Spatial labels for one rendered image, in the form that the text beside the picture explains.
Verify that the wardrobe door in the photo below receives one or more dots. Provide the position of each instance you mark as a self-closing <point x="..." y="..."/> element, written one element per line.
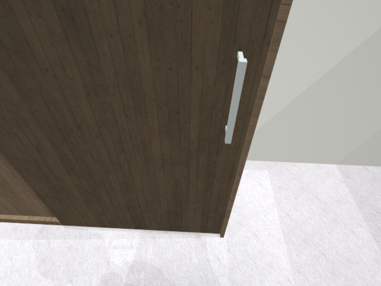
<point x="16" y="197"/>
<point x="114" y="111"/>

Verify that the handle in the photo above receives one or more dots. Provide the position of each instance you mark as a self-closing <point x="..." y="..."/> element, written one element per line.
<point x="237" y="89"/>

